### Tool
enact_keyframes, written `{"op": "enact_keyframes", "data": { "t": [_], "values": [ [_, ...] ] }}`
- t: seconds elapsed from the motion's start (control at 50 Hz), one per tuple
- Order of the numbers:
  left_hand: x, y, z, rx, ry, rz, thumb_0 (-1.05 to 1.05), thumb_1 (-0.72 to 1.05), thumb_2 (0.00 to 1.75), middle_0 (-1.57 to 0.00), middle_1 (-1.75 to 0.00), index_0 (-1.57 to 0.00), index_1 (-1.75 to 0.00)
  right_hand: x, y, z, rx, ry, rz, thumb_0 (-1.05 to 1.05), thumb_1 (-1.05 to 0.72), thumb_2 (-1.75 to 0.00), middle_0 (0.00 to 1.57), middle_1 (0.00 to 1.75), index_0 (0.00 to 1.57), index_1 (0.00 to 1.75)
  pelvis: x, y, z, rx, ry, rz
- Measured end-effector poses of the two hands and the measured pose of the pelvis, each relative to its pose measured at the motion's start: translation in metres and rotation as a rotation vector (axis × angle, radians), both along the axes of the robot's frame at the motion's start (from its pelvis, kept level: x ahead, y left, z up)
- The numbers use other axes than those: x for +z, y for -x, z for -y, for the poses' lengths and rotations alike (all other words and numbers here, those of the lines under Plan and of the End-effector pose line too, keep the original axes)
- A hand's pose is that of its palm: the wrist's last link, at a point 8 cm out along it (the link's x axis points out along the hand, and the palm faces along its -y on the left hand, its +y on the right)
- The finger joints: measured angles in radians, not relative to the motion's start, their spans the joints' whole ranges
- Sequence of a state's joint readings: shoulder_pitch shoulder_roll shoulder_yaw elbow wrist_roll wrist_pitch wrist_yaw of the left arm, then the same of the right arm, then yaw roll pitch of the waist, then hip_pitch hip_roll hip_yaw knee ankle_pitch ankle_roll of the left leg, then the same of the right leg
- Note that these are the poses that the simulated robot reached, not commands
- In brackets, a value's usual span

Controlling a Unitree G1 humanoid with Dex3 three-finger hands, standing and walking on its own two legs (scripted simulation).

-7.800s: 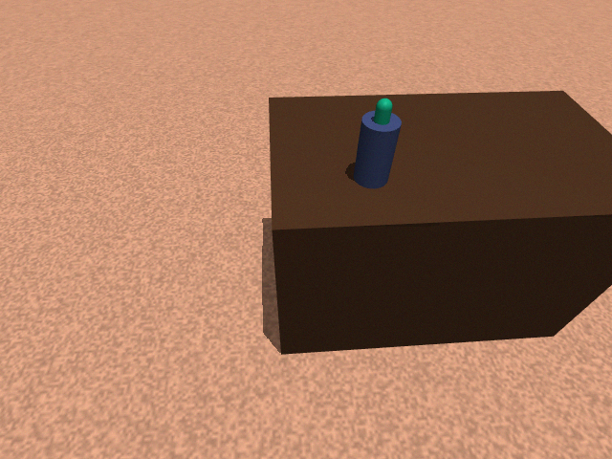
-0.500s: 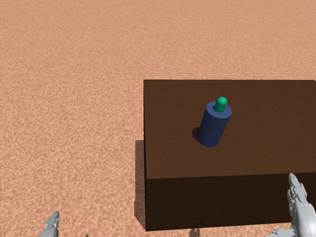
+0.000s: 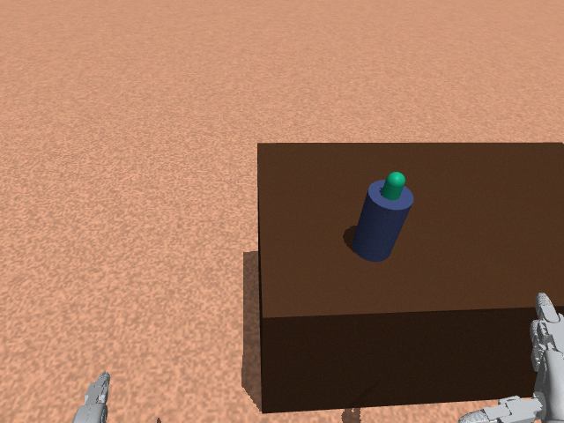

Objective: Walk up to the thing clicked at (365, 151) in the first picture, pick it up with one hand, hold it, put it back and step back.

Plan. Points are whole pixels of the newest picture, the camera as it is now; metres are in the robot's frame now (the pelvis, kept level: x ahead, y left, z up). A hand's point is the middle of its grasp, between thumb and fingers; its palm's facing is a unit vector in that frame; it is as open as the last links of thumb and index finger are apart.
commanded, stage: go down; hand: right
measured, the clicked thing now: (383, 214) +0.53 -0.23 -0.02
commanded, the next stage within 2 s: none
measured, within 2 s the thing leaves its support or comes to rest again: neither
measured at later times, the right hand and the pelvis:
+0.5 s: hand (513, 280) +0.31 -0.35 +0.06, palm faces +0.22 +0.97 -0.01, open 17.7 cm; pelvis -0.01 -0.01 -0.02, yaw +1 degrees
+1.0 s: hand (520, 261) +0.34 -0.38 +0.06, palm faces +0.20 +0.98 +0.01, open 17.5 cm; pelvis -0.01 -0.02 -0.04, yaw +1 degrees
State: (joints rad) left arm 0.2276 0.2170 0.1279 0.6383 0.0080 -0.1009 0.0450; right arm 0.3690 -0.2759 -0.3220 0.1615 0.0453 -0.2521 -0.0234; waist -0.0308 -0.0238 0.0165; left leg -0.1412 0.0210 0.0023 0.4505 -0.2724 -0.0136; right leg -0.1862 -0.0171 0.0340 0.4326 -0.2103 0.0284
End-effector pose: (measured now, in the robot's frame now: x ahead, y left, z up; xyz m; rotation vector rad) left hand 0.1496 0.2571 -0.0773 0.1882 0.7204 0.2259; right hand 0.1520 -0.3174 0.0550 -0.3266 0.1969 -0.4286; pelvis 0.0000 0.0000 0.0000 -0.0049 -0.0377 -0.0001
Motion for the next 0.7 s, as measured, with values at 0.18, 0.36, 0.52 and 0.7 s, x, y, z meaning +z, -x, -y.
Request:
{"op": "enact_keyframes", "data": {
  "t": [0.18, 0.36, 0.52, 0.7],
  "values": [
    [0.003, 0.000, -0.008, 0.019, -0.047, -0.008, -0.01, -0.53, 0.04, -0.06, -0.05, -0.06, -0.05, 0.001, -0.034, 0.030, 0.019, -0.080, 0.082, -0.02, 0.55, -0.06, 0.04, 0.06, 0.04, 0.06, -0.003, 0.005, 0.000, -0.007, -0.004, -0.020],
    [0.001, 0.010, 0.001, 0.033, -0.076, 0.002, -0.01, -0.52, 0.03, -0.06, -0.04, -0.06, -0.05, 0.007, -0.098, 0.061, 0.150, -0.221, 0.144, -0.02, 0.59, -0.05, 0.03, 0.06, 0.04, 0.06, -0.010, 0.008, 0.004, 0.002, -0.010, -0.081],
    [-0.008, 0.026, 0.005, 0.043, -0.109, -0.021, -0.01, -0.52, 0.03, -0.06, -0.05, -0.07, -0.05, 0.001, -0.130, 0.083, 0.203, -0.308, 0.187, -0.02, 0.60, -0.05, 0.03, 0.06, 0.03, 0.06, -0.020, 0.008, 0.012, 0.018, -0.020, -0.143],
    [-0.008, 0.022, 0.017, 0.005, -0.130, 0.000, -0.02, -0.52, 0.04, -0.06, -0.06, -0.07, -0.06, -0.009, -0.137, 0.090, 0.226, -0.342, 0.191, -0.02, 0.56, -0.06, 0.03, 0.05, 0.03, 0.06, -0.026, 0.006, 0.019, 0.022, -0.034, -0.173]
  ]
}}
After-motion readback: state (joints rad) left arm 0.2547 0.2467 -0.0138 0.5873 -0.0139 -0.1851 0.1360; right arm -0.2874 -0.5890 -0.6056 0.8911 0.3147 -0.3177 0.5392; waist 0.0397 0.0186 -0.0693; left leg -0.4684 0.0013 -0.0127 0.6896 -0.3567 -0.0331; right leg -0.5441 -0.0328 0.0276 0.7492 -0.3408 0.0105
